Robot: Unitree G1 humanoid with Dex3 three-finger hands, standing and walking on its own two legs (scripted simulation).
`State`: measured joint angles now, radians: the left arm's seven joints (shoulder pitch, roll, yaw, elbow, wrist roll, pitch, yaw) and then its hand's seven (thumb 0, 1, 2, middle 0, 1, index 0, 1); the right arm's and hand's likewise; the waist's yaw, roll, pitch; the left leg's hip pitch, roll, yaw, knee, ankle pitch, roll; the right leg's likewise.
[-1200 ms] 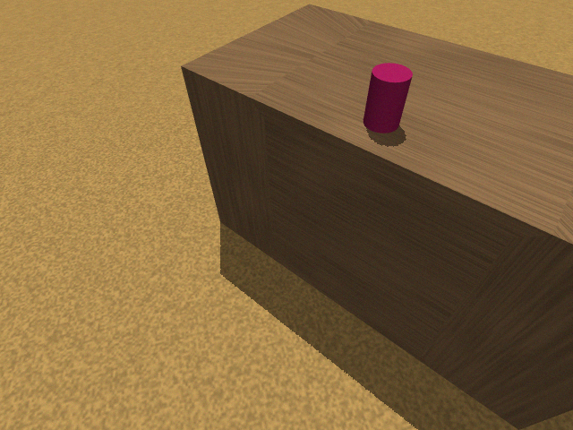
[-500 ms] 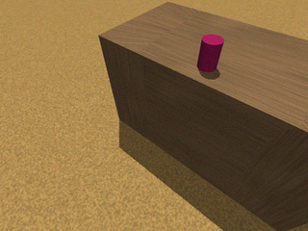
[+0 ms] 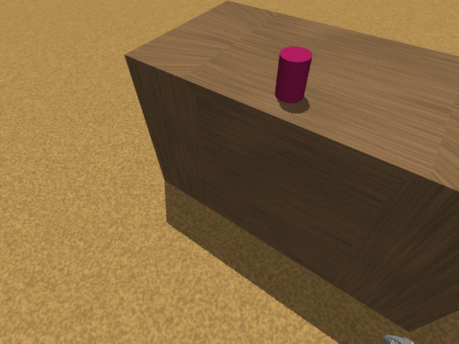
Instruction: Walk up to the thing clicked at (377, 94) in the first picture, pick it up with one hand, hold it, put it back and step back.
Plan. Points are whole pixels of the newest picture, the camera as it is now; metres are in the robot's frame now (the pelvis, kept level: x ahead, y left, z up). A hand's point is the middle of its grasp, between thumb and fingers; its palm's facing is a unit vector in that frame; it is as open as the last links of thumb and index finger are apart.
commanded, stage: walk up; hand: left
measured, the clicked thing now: (292, 75) +0.79 -0.16 +0.04
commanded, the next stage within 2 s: none
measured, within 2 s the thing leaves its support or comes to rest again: neither
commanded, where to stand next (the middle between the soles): +0.32 -0.08 m, yaw -36 degrees
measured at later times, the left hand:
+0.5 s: hand (147, 310) +0.21 +0.19 -0.14, palm faces -0.25 -0.89 -0.39, open 7.4 cm
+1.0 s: hand (195, 191) +0.51 +0.12 -0.15, palm faces -0.49 -0.75 -0.44, open 7.4 cm
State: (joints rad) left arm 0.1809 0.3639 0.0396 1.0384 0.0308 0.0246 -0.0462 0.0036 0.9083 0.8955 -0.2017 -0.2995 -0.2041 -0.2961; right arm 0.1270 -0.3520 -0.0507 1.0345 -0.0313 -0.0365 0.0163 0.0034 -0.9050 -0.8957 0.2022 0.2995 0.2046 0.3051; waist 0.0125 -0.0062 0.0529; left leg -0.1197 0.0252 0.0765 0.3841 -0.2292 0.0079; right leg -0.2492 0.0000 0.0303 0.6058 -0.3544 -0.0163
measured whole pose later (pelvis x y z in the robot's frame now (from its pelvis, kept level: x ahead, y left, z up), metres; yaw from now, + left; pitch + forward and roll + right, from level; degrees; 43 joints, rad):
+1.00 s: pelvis +0.27 -0.06 -0.03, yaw -27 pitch -2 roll +0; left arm 0.19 0.42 0.05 0.77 0.01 -0.04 -0.01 0.00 0.91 0.90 -0.20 -0.30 -0.20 -0.30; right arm 0.36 -0.42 -0.04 0.80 -0.01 -0.01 0.01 0.00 -0.90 -0.90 0.20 0.30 0.20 0.31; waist -0.06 0.03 0.14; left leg -0.30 0.10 0.12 0.84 -0.44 0.00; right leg -0.42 0.03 -0.02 0.69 -0.22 -0.05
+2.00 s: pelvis +0.28 -0.04 +0.00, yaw -37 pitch -2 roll +0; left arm 0.09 0.35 0.00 1.09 0.00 -0.02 -0.01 0.00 0.91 0.90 -0.20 -0.30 -0.21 -0.30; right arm 0.16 -0.36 0.00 1.10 -0.01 -0.02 0.02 0.00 -0.91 -0.90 0.20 0.30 0.20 0.30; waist -0.01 0.01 0.05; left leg -0.19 0.04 0.05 0.48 -0.25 -0.02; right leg -0.22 0.00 0.05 0.48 -0.23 0.02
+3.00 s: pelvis +0.30 -0.05 +0.00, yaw -38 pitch -2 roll +0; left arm 0.07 0.34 0.01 1.16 0.01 -0.01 0.00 0.00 0.91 0.90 -0.20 -0.30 -0.20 -0.30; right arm 0.08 -0.35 -0.03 1.15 -0.01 0.00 0.01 0.00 -0.91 -0.90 0.20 0.30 0.20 0.30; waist -0.01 0.01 0.05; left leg -0.09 0.04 0.08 0.33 -0.21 -0.01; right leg -0.13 -0.01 0.08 0.35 -0.18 0.03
